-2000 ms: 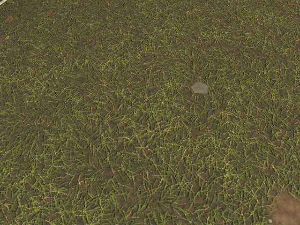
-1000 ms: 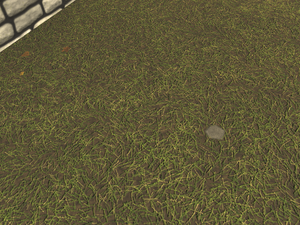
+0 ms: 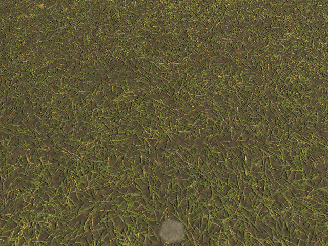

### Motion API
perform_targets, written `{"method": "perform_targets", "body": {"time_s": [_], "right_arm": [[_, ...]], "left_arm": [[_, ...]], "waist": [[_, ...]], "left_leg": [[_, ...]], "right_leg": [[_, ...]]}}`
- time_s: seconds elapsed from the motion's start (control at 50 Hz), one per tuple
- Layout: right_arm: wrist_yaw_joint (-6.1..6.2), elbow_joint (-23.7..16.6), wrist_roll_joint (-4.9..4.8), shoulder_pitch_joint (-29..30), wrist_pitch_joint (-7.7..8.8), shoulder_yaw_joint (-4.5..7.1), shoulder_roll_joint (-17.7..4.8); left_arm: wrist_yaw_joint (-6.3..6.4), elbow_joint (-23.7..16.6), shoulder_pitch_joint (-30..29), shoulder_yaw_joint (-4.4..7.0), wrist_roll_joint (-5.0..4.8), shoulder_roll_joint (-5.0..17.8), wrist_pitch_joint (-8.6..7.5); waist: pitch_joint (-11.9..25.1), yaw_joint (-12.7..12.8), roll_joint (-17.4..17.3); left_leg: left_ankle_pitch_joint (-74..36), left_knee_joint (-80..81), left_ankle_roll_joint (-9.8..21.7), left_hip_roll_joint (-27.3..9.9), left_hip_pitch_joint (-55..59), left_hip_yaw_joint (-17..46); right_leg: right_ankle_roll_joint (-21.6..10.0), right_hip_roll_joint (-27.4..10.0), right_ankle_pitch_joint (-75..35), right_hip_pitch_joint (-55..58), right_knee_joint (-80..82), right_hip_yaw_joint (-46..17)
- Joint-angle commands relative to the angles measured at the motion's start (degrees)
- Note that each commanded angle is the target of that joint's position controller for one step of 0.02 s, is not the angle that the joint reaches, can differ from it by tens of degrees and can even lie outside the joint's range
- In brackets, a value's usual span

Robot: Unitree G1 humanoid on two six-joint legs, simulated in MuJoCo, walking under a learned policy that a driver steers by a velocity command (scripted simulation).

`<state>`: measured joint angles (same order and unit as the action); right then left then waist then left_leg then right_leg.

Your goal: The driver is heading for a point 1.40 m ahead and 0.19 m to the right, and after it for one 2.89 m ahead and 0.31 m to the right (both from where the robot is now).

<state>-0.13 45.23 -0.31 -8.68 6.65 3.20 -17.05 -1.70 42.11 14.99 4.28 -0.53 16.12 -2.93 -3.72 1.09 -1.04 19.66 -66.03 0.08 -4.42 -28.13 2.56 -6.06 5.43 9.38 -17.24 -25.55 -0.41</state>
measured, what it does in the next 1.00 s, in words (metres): walks ahead, turning right: left foot, then right foot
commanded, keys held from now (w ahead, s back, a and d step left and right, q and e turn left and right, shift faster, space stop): e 0.52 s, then no key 0.36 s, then w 0.12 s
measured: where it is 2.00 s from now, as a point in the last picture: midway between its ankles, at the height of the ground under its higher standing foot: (230, 209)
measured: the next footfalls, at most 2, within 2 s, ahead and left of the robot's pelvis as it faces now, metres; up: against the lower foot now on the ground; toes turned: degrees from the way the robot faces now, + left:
left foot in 0.28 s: +0.35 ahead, +0.10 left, +0.00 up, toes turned -15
right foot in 0.72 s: +0.20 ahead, -0.12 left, +0.00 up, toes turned -24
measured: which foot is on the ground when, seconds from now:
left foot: up 0.00-0.26, down 0.28-0.72, up 0.74-1.00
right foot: down 0.00-0.30, up 0.32-0.70, down 0.72-1.00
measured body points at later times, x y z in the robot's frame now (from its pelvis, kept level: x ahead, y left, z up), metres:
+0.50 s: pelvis +0.19 +0.04 +0.00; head +0.24 +0.03 +0.44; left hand +0.41 +0.28 -0.11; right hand +0.28 -0.26 -0.10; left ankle +0.31 +0.11 -0.74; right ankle +0.13 -0.08 -0.66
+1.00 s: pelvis +0.21 -0.01 +0.00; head +0.21 -0.02 +0.45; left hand +0.45 +0.15 -0.09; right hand +0.19 -0.31 -0.13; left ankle +0.25 +0.13 -0.72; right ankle +0.16 -0.10 -0.74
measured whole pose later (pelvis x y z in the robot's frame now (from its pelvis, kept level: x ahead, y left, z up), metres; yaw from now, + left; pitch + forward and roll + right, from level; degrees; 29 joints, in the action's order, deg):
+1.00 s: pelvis +0.21 -0.01 +0.00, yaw -25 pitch +1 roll +0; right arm 0.0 49.0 -0.8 -9.9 -0.9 2.9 -16.9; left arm 0.6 39.7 10.2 1.4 0.2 13.1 0.6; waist 0.3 -0.2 -1.7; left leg 23.9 -39.5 -2.7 -2.4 -17.3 -1.0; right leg -2.7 1.8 14.5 -13.7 -27.3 -0.7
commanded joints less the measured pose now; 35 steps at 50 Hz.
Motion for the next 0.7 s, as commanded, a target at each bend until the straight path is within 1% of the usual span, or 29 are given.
{"method": "perform_targets", "body": {"time_s": [0.02, 0.04, 0.06, 0.1, 0.12, 0.14, 0.18, 0.22, 0.24, 0.26, 0.28, 0.3, 0.32, 0.34, 0.36, 0.38, 0.4, 0.42, 0.44, 0.46, 0.48, 0.52, 0.54, 0.58, 0.62, 0.64, 0.66, 0.68, 0.7], "right_arm": [[0.4, -3.53, 1.18, -1.59, -0.48, 1.7, -5.6], [0.61, -4.16, 1.44, -0.33, -0.84, 1.49, -4.92], [0.73, -4.9, 1.52, 1.51, -1.02, 1.22, -4.2], [0.52, -5.82, 1.38, 4.91, -1.09, 0.56, -2.66], [0.27, -6.26, 1.11, 6.4, -1.08, 0.41, -2.5], [-0.02, -6.75, 0.78, 7.83, -1.13, 0.42, -2.72], [-0.41, -7.73, 0.43, 9.82, -1.27, 0.69, -3.67], [-0.61, -7.86, 0.63, 9.19, -1.04, 1.41, -5.58], [-0.66, -7.56, 0.77, 7.76, -0.72, 1.8, -6.47], [-0.6, -6.95, 1.03, 5.24, -0.3, 2.09, -6.96], [-0.29, -6.55, 1.8, 2.03, 0.19, 2.36, -7.88], [0.33, -6.75, 2.86, -2.14, 0.12, 2.74, -10.71], [0.26, -6.32, 3.48, -3.0, -1.01, 2.73, -11.59], [0.2, -7.22, 1.22, -1.07, -2.08, 2.5, -8.59], [0.57, -8.65, 0.88, 1.1, -2.87, 1.48, -4.96], [0.77, -8.74, 1.25, 3.3, -3.85, 0.9, -3.91], [0.96, -8.83, 1.21, 5.27, -4.54, 0.66, -3.74], [1.22, -8.47, 1.7, 6.16, -4.95, 0.93, -5.09], [1.43, -8.18, 2.0, 6.23, -5.05, 1.18, -5.54], [1.58, -7.8, 2.02, 5.86, -5.1, 1.32, -5.65], [1.74, -7.47, 1.9, 5.27, -5.12, 1.5, -5.93], [1.95, -6.97, 1.51, 4.91, -5.31, 1.91, -6.8], [1.94, -6.78, 1.38, 4.99, -5.51, 2.03, -7.21], [1.61, -6.39, 1.06, 5.44, -6.02, 2.23, -8.1], [1.1, -5.68, 0.5, 4.98, -6.39, 2.35, -8.73], [0.85, -5.24, 0.16, 4.73, -6.54, 2.33, -8.96], [0.67, -4.78, -0.3, 4.95, -6.71, 2.22, -9.02], [0.59, -4.24, -0.83, 5.23, -6.91, 2.0, -8.69], [0.46, -3.06, -1.23, 3.34, -6.96, 1.56, -7.36]], "left_arm": [[1.12, -5.13, -1.67, 1.99, 0.17, 8.38, -1.25], [1.64, -4.99, -1.06, 2.31, 0.2, 9.42, -1.1], [2.13, -4.77, -0.53, 2.54, 0.07, 10.01, -0.74], [2.88, -4.48, 0.54, 2.69, -0.41, 10.06, 0.35], [3.17, -4.32, 1.38, 2.75, -0.55, 10.09, 0.89], [3.38, -4.08, 2.25, 2.78, -0.62, 10.12, 1.37], [3.69, -3.68, 3.34, 2.76, -0.73, 9.8, 2.07], [4.1, -3.99, 2.71, 2.69, -0.6, 9.14, 2.5], [4.31, -4.53, 1.65, 2.64, -0.47, 8.79, 2.61], [4.4, -5.28, -0.02, 2.48, -0.5, 8.27, 2.68], [4.26, -6.31, -1.14, 2.02, -0.4, 6.92, 2.61], [4.14, -7.95, -0.5, 0.9, 0.68, 3.84, 2.44], [3.72, -7.37, 12.76, 0.36, -0.22, 2.27, 2.43], [3.49, -5.12, 15.12, 1.57, -0.56, 9.28, 3.08], [3.69, -5.5, 7.9, 2.66, -0.95, 12.36, 4.17], [4.16, -6.01, 4.49, 2.82, -0.9, 12.13, 5.34], [4.45, -6.75, 2.89, 2.9, -0.6, 11.7, 6.28], [4.3, -7.24, 2.95, 2.52, -0.77, 9.88, 6.82], [4.28, -7.53, 3.34, 2.11, -0.78, 8.13, 6.93], [4.29, -7.8, 3.34, 1.78, -0.73, 6.85, 6.77], [4.3, -8.24, 2.57, 1.57, -0.54, 6.35, 6.57], [4.04, -9.31, 0.49, 1.2, -0.16, 5.9, 6.24], [3.85, -9.64, -0.37, 0.94, 0.01, 5.6, 6.11], [3.37, -9.81, -0.87, 0.62, 0.13, 5.32, 5.98], [2.9, -9.68, -1.0, 0.59, 0.2, 5.75, 5.96], [2.67, -9.56, -0.91, 0.6, 0.27, 5.87, 5.93], [2.41, -9.09, -0.07, 0.62, 0.39, 5.68, 5.86], [2.13, -8.11, 1.78, 0.65, 0.55, 5.4, 5.73], [2.04, -7.59, 2.66, 0.88, 0.8, 6.12, 5.68]], "waist": [[5.53, -2.49, 1.93], [4.93, -2.45, 1.97], [4.53, -2.06, 2.51], [5.49, -0.65, 4.66], [6.4, 0.26, 5.67], [7.01, 1.03, 6.36], [7.2, 1.65, 7.1], [7.36, 0.78, 7.69], [7.64, -0.07, 8.34], [8.27, -1.63, 8.57], [10.97, -3.31, 6.99], [17.74, -4.05, -1.14], [25.23, 1.9, -16.16], [25.06, 1.57, -11.15], [17.91, -0.89, -6.44], [14.14, -0.7, -3.33], [10.24, -0.37, -3.71], [7.86, 0.46, -5.71], [7.01, 0.53, -6.88], [7.38, 0.29, -7.3], [8.19, -0.23, -7.13], [10.11, -1.06, -6.39], [10.8, -1.39, -6.08], [10.99, -1.44, -6.54], [10.39, -1.71, -7.07], [10.07, -1.59, -7.03], [9.86, -0.76, -6.76], [9.78, 0.51, -6.65], [9.37, 0.8, -5.95]], "left_leg": [[-4.09, 5.65, -2.28, -1.58, -6.5, 0.8], [-6.23, 9.1, -3.25, -0.54, -6.19, -0.01], [-9.17, 13.71, -3.95, 0.6, -5.61, -0.71], [-16.94, 23.29, -4.23, 3.23, -1.95, -1.42], [-20.9, 27.18, -4.13, 4.54, -0.1, -1.62], [-23.52, 30.08, -4.06, 5.61, 1.13, -1.57], [-23.9, 34.01, -3.66, 6.57, 1.75, -0.16], [-21.32, 37.23, -2.59, 6.48, 2.06, 2.0], [-19.76, 38.38, -1.73, 6.25, 2.83, 2.6], [-21.28, 41.03, -0.67, 5.76, 5.62, 2.2], [-29.81, 44.33, 1.27, 3.1, 13.1, 2.72], [-50.2, 41.12, 5.11, -7.88, 27.36, 11.72], [-60.69, 39.94, 17.52, -22.39, 42.47, 30.9], [-42.43, 41.97, 18.22, -22.98, 38.96, 34.27], [-32.59, 43.34, 15.4, -18.13, 33.15, 25.36], [-24.58, 45.18, 13.23, -14.72, 26.91, 19.76], [-19.45, 47.18, 12.71, -12.7, 20.79, 16.21], [-17.48, 49.38, 12.2, -10.4, 15.17, 12.0], [-17.51, 50.71, 12.17, -8.76, 12.99, 8.5], [-19.22, 51.1, 12.78, -8.59, 13.52, 6.48], [-21.3, 51.18, 13.68, -9.5, 14.98, 5.59], [-23.45, 51.01, 14.86, -11.61, 17.64, 4.43], [-23.39, 50.95, 15.04, -11.86, 17.5, 3.8], [-21.69, 51.2, 14.9, -11.82, 16.21, 2.23], [-18.7, 50.94, 14.57, -11.98, 16.28, 1.83], [-17.27, 50.35, 14.18, -12.07, 16.49, 1.87], [-16.31, 49.03, 13.3, -11.79, 16.21, 1.49], [-15.68, 47.01, 11.83, -11.07, 14.91, 0.61], [-12.98, 44.66, 8.91, -9.64, 12.3, -0.56]], "right_leg": [[-11.1, -14.87, -26.17, 7.29, 11.67, -16.57], [-10.47, -13.68, -31.91, 5.57, 10.94, -14.14], [-9.33, -12.12, -34.99, 4.15, 9.93, -11.93], [-6.42, -8.97, -34.12, 2.4, 7.66, -9.16], [-5.19, -8.46, -32.14, 2.3, 6.85, -9.41], [-4.25, -8.54, -29.31, 2.7, 6.1, -10.5], [-3.36, -9.57, -24.28, 4.77, 4.04, -14.11], [-2.81, -10.81, -21.32, 8.25, 0.29, -18.65], [-2.47, -11.09, -21.28, 9.78, -2.2, -20.7], [-1.51, -10.15, -20.36, 10.27, -5.65, -21.44], [0.44, -6.94, -18.09, 8.85, -12.09, -20.2], [3.26, -2.21, -0.07, 1.13, -26.23, -15.22], [6.37, 4.7, 35.57, -13.06, -40.56, -12.03], [8.17, -1.07, 31.03, -16.45, -47.56, -11.86], [9.68, -2.93, 26.13, -18.68, -50.12, -9.43], [10.44, -4.48, 22.41, -18.65, -49.44, -7.58], [10.81, -5.77, 20.2, -17.93, -48.41, -6.82], [10.86, -6.29, 18.16, -14.92, -46.48, -5.08], [10.79, -6.22, 16.84, -13.08, -43.82, -3.46], [10.78, -6.3, 16.41, -12.53, -41.22, -2.42], [10.79, -6.9, 15.94, -12.59, -38.95, -2.07], [10.53, -8.61, 14.31, -11.98, -34.18, -2.0], [10.2, -8.94, 13.61, -10.21, -31.39, -1.84], [9.37, -8.56, 12.65, -6.13, -26.02, -0.74], [8.44, -7.76, 12.19, -3.68, -20.99, 0.36], [7.8, -7.3, 11.53, -2.36, -17.69, 0.86], [6.92, -6.7, 9.23, 0.14, -12.63, 1.55], [5.7, -5.68, 5.16, 4.25, -5.8, 2.73], [4.09, -5.28, 2.17, 8.79, -0.16, 2.01]]}}
Keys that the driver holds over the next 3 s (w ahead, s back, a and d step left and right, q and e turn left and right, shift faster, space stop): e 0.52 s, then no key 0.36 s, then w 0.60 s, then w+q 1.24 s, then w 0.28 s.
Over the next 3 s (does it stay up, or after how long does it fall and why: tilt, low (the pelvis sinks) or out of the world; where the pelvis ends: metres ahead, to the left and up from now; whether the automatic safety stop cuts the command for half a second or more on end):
stays up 1.14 -0.22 -0.01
